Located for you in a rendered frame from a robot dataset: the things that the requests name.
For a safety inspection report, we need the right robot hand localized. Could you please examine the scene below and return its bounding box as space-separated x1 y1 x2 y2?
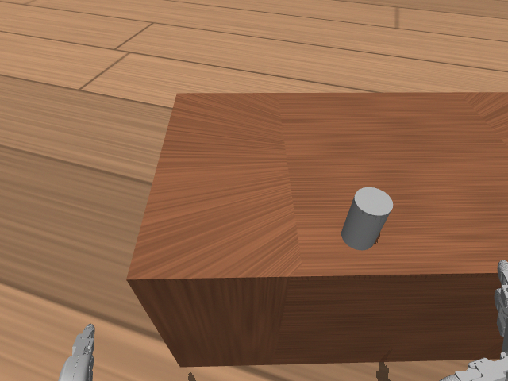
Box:
440 260 508 381

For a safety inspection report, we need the can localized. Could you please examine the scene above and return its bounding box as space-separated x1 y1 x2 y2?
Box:
341 187 393 250

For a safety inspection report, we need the left robot hand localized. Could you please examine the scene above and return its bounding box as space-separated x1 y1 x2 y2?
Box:
58 324 94 381

